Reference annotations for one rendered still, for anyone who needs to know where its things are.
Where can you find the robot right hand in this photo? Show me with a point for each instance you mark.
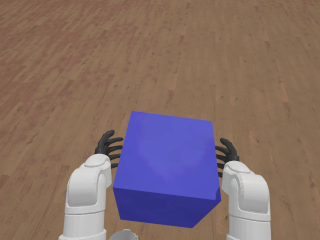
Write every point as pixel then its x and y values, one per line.
pixel 230 152

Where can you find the robot left thigh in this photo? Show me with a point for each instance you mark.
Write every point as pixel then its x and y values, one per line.
pixel 124 235

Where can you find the carton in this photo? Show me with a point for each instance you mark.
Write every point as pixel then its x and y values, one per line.
pixel 167 172

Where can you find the left robot forearm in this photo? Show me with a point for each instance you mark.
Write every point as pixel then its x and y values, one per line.
pixel 86 200

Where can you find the robot left hand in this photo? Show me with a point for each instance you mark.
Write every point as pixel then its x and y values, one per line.
pixel 103 146

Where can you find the right robot forearm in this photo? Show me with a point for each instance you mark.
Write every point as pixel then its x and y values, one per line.
pixel 248 203

